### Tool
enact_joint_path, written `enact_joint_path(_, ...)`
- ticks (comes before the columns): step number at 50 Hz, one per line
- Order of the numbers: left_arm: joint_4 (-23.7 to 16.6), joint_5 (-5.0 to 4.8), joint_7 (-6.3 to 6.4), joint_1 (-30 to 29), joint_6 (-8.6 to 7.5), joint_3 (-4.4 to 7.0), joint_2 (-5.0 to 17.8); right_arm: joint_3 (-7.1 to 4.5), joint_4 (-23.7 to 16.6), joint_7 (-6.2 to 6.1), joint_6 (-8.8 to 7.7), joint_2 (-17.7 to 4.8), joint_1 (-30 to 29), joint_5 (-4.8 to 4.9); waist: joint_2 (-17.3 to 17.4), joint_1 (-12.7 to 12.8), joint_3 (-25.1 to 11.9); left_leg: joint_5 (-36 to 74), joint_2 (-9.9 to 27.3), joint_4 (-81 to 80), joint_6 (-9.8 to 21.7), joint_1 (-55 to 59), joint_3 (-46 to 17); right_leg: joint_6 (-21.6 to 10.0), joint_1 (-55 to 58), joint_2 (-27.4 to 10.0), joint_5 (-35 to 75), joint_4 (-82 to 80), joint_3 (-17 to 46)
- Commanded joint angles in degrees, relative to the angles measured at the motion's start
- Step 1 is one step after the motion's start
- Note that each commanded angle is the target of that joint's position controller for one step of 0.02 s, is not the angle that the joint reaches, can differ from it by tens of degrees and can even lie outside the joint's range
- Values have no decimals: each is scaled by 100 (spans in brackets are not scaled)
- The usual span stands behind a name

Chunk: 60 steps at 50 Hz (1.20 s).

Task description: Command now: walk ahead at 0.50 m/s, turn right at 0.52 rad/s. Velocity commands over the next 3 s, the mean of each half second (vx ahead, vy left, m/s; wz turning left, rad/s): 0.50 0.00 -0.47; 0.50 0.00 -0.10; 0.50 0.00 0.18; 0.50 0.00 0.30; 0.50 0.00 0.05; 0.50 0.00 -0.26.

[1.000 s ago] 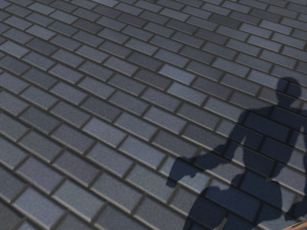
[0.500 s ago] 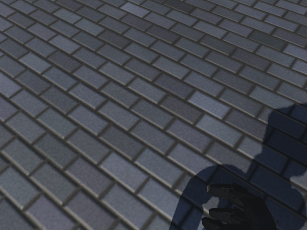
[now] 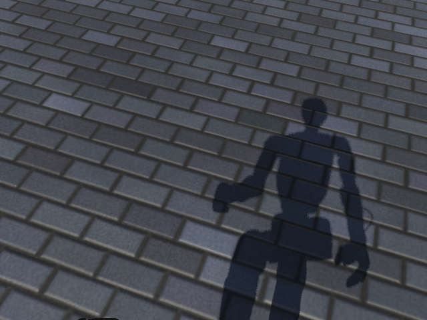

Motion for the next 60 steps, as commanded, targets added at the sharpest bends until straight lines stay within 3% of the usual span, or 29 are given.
enact_joint_path(1,-611,-8,-104,-564,-96,116,347,-330,-289,-71,95,-1183,123,48,771,210,250,6951,1751,727,69,720,-390,-198,13,334,-753,-358,-523)
enact_joint_path(3,-487,-34,-70,220,-79,285,711,-443,-457,-90,178,-1391,-60,63,1018,661,-34,7909,1791,1873,166,556,-388,-445,973,573,-1334,-489,-571)
enact_joint_path(4,-322,-19,6,1006,-93,458,1036,-470,-537,-57,184,-1429,-240,82,936,1107,-387,7457,1617,2918,167,153,-344,-654,2115,675,-1073,-1120,-399)
enact_joint_path(5,-129,41,138,1850,-69,627,1373,-473,-672,-22,106,-1382,-415,76,592,1513,-744,5607,1290,4466,55,-1268,-448,-928,3844,292,-959,-1369,479)
enact_joint_path(6,-246,115,234,1847,-65,727,1924,-226,-1098,108,-131,-469,-276,-21,-1225,992,-1092,-215,-120,7046,-421,-4456,-777,-2230,6114,-1420,-998,-1538,3788)
enact_joint_path(7,-249,192,284,1882,-150,581,1505,-227,-1306,261,-472,-697,-658,140,-598,1123,-1819,-791,-209,7818,-309,-5266,-2462,-2636,6379,-1815,-1687,-2399,5324)
enact_joint_path(8,-294,206,307,1763,-229,483,1102,-253,-1544,324,-608,-871,-1236,318,-234,1177,-1172,-300,187,7518,-189,-5590,-2717,-2228,5851,-1603,-1426,-2469,4388)
enact_joint_path(10,-360,81,264,1086,-336,331,687,-285,-1548,282,-580,-918,-1115,134,572,505,-331,266,593,6259,-208,-5162,-2528,-1627,4322,-1024,-412,-2564,3047)
enact_joint_path(13,-550,117,338,850,-344,321,781,-350,-1684,268,-359,-945,-960,-26,431,168,58,466,791,5253,-524,-4459,-2323,-1491,2841,-664,236,-2758,2454)
enact_joint_path(17,-442,120,478,1239,-279,444,1168,-100,-1898,271,-277,-374,-1848,-77,-122,554,90,1887,513,2803,-668,-3334,-1815,-1067,1708,-91,283,-2584,1441)
enact_joint_path(21,-224,50,435,1888,-267,409,1090,-183,-2010,347,-308,-647,-2339,89,-422,921,-3,2520,327,1823,-510,-3260,-1946,-862,2505,-456,-470,-2190,1887)
enact_joint_path(25,-311,123,439,1717,-228,401,1005,-432,-1899,390,-376,-1018,-1637,23,-632,405,-277,1945,154,1362,-1,-2333,-1813,-458,3040,-492,577,-1117,2083)
enact_joint_path(26,-429,175,436,1588,-247,318,768,-521,-1783,374,-407,-1241,-801,-54,-475,-17,-837,2141,646,1585,311,-1162,-2242,-216,2589,-212,637,66,1779)
enact_joint_path(27,-498,131,458,2249,-312,206,399,-653,-1622,353,-382,-1753,107,-165,887,-40,-1850,1625,1931,1452,1219,1003,-4390,252,871,480,-845,2303,1182)
enact_joint_path(28,-442,31,443,2520,-370,160,470,-668,-1357,421,-315,-1666,551,-14,2102,-97,-2215,13,2528,397,1737,1664,-6630,398,-421,719,-3248,3488,1275)
enact_joint_path(29,-489,-53,436,2037,-374,264,906,-551,-1453,387,-259,-1238,237,69,1350,-187,-1365,-1032,2370,234,1473,1215,-6284,378,-1109,355,-2946,4129,1416)
enact_joint_path(31,-767,132,447,1020,-369,236,898,-411,-1515,362,-156,-917,-453,-25,448,-2,-303,-129,1877,130,1169,-529,-4733,284,-953,-119,-2089,3725,997)
enact_joint_path(32,-774,195,453,1039,-350,261,833,-365,-1521,379,-170,-783,-653,-64,491,219,-116,426,1660,-4,1105,-1144,-4305,265,-574,-309,-1855,3317,1021)
enact_joint_path(35,-660,162,456,1346,-267,214,605,-349,-1372,392,-216,-732,-758,-6,769,501,-51,1337,1325,-309,1114,-1807,-3462,331,-32,-431,-1650,2593,838)
enact_joint_path(40,-779,186,414,471,-337,61,385,-459,-1130,310,-156,-1115,-530,94,572,253,4,2106,1211,-434,1020,-1858,-2632,454,395,-405,-390,471,620)
enact_joint_path(46,-1026,84,283,-361,-407,108,573,-504,-865,335,-39,-1299,-39,200,616,-72,200,1790,1504,-118,869,-1105,-2753,309,629,-158,-369,-805,495)
enact_joint_path(49,-867,142,284,324,-440,246,795,-499,-812,318,38,-1321,-137,213,621,393,-133,3011,1346,802,618,-1029,-2557,22,1877,144,-595,-1381,207)
enact_joint_path(50,-670,184,337,1133,-439,383,1069,-426,-816,317,30,-1120,-154,172,455,765,-654,3386,1026,1886,421,-1430,-2228,-202,3112,-60,-518,-1331,447)
enact_joint_path(51,-544,263,403,2220,-408,506,1586,-268,-1016,307,-13,-721,-219,-24,-495,1133,-1532,1744,577,3911,122,-2627,-1805,-661,4717,-1373,-181,-1275,2009)
enact_joint_path(52,-459,252,354,2345,-394,534,1818,-184,-1113,333,-146,-469,280,76,-1863,844,-1907,-1074,-134,5404,-106,-4643,-2079,-1512,5957,-2184,-1247,-2018,4407)
enact_joint_path(53,-477,168,346,2260,-384,419,1321,-319,-1047,355,-206,-1034,-89,174,-1049,1029,-1458,-935,223,6011,-93,-5342,-2438,-1366,5697,-2013,-1930,-2210,4275)
enact_joint_path(55,-552,187,337,1581,-374,286,1012,-334,-1187,361,-213,-1038,-755,136,-258,797,-553,97,669,5750,-65,-5241,-2231,-1055,4344,-1549,-1199,-2396,2930)
enact_joint_path(57,-564,251,304,1183,-393,224,807,-349,-1198,362,-121,-905,-727,68,-311,450,-192,552,880,5236,-157,-4681,-2263,-982,3366,-1239,-530,-2763,2324)
enact_joint_path(60,-419,225,324,1168,-502,273,891,-310,-1183,341,33,-701,-710,92,-306,295,-71,997,902,4773,-299,-4597,-2231,-998,3022,-1175,113,-3085,1641)
Next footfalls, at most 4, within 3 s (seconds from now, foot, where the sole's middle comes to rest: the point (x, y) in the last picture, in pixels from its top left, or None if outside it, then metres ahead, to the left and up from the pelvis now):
0.10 right None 0.20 -0.09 -0.77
0.52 left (175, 313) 0.53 0.08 -0.77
1.00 right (268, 264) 0.67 -0.23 -0.77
1.54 left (210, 182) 1.03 -0.06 -0.77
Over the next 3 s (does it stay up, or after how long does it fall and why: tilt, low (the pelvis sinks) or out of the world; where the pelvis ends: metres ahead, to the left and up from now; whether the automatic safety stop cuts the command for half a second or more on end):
stays up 1.64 -0.14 0.01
